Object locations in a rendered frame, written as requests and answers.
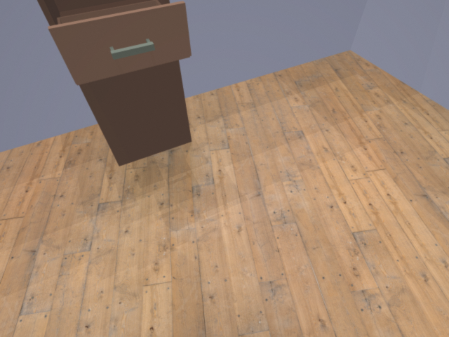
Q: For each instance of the drawer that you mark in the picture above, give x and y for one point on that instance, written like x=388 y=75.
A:
x=84 y=39

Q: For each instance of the handle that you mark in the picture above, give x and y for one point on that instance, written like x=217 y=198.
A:
x=132 y=50

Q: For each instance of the cabinet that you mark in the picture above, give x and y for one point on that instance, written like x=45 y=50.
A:
x=140 y=113

